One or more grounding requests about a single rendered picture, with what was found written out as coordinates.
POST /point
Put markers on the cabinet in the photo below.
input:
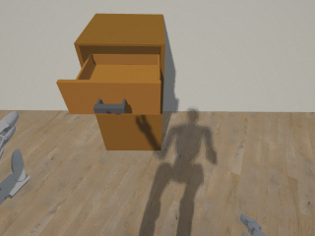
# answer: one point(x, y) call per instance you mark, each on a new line
point(126, 34)

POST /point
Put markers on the drawer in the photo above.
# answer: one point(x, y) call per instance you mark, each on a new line
point(113, 77)

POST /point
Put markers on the handle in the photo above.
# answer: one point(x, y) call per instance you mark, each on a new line
point(110, 108)

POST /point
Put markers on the robot right hand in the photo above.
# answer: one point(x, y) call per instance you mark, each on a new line
point(252, 225)

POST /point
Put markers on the robot left hand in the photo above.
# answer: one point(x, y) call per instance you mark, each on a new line
point(12, 184)

